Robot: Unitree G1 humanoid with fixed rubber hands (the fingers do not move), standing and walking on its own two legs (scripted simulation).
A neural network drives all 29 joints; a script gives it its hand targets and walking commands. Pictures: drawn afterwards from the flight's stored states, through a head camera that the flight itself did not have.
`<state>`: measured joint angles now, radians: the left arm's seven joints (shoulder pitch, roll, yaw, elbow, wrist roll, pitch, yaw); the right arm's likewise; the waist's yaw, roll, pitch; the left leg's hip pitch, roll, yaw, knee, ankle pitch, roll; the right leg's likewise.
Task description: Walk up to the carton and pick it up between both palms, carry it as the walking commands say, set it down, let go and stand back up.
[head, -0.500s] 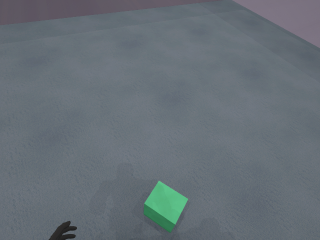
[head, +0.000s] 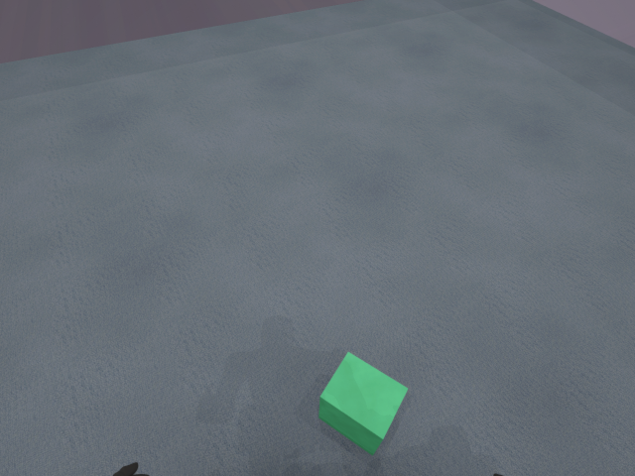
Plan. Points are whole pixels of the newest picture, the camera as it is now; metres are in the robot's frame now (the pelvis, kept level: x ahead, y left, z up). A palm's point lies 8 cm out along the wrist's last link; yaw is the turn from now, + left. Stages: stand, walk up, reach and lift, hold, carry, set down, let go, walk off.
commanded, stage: walk up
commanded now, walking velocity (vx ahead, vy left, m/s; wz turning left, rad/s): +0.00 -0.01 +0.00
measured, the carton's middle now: (360, 404) +0.38 -0.13 -0.66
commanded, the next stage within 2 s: none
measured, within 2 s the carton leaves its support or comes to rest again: neither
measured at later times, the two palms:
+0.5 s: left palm out of the picture +0.06 +0.26 -0.09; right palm out of the picture +0.05 -0.24 -0.11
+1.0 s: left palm out of the picture +0.12 +0.32 -0.12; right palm out of the picture +0.07 -0.18 -0.08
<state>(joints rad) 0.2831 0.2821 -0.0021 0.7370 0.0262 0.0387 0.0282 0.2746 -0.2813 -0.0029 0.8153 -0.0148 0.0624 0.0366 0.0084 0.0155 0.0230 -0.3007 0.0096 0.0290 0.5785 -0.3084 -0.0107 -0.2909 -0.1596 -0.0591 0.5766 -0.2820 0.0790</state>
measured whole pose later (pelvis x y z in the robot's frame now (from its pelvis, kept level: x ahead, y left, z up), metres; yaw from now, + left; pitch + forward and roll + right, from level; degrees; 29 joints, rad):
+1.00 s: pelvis +0.03 +0.09 +0.02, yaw -8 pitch +1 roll -4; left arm 0.32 0.26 0.00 0.74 0.03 0.06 0.01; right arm 0.28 -0.24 0.00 0.75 -0.02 0.03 0.00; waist 0.01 -0.01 0.04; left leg -0.18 0.07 0.11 0.50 -0.33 0.03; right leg -0.44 -0.05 -0.01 0.99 -0.40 0.02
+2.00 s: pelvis +0.08 +0.05 +0.02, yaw -26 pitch +0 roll -5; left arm 0.25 0.26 0.00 0.74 0.03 0.06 -0.02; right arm 0.23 -0.28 0.00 0.73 -0.02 0.07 0.00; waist 0.01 0.02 0.04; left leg -0.22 0.08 0.08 0.51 -0.29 0.03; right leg -0.47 0.03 0.06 0.96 -0.33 0.04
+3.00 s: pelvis +0.01 +0.11 +0.01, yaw -37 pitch +2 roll +0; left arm 0.26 0.24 0.00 0.73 0.02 0.04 0.01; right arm 0.27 -0.23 -0.01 0.81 -0.02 0.02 0.00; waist 0.01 0.01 -0.02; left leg -0.23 0.01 0.11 0.49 -0.30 0.03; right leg -0.30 -0.02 0.06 0.50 -0.24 0.03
